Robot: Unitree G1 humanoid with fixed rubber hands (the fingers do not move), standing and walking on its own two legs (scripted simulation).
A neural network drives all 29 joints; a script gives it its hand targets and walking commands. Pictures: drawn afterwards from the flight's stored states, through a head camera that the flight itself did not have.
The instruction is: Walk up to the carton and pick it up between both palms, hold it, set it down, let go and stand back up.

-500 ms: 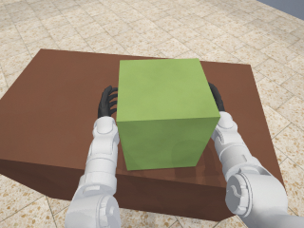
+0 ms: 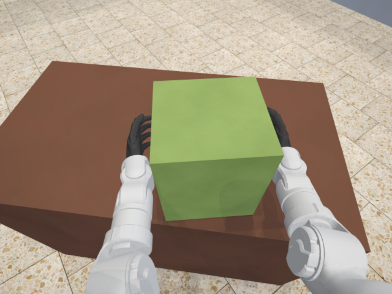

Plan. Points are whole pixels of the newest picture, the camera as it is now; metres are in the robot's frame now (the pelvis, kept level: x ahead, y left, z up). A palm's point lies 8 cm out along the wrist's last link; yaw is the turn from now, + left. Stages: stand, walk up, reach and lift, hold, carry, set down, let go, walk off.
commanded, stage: set down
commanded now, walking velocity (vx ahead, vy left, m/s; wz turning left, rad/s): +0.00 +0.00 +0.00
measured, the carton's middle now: (207, 153) +0.40 +0.05 +0.03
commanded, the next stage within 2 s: none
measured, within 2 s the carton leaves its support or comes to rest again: neither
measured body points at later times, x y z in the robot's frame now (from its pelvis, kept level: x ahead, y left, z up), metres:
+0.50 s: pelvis +0.00 +0.00 +0.00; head +0.06 +0.02 +0.45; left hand +0.38 +0.20 +0.05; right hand +0.44 -0.10 +0.05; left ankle +0.02 +0.14 -0.75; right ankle -0.01 -0.07 -0.75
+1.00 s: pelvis +0.00 +0.00 +0.00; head +0.06 +0.02 +0.45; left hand +0.38 +0.20 +0.05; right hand +0.44 -0.10 +0.05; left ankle +0.02 +0.14 -0.75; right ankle -0.01 -0.07 -0.75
